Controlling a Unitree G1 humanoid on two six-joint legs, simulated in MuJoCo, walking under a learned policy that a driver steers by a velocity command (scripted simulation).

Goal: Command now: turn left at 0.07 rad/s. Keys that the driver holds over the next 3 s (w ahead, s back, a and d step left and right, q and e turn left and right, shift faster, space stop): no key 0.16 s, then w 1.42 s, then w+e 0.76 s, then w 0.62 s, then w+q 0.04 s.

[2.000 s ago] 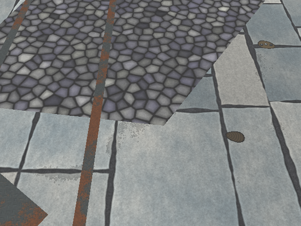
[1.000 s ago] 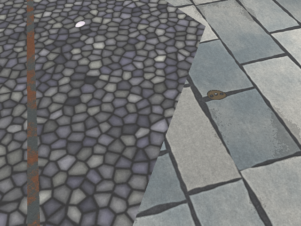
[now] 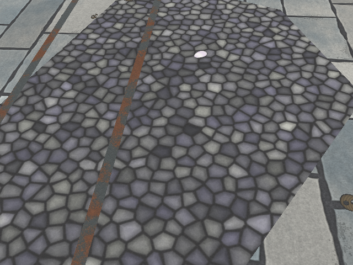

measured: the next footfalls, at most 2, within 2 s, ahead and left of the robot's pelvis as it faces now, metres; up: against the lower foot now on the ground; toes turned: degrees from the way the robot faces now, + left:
right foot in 0.86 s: +0.46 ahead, -0.13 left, +0.00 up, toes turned -1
left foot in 1.42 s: +0.77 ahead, +0.10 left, +0.00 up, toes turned +2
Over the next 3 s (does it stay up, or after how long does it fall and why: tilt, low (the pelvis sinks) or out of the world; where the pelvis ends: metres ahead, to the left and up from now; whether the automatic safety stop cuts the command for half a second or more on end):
stays up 1.43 -0.26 -0.01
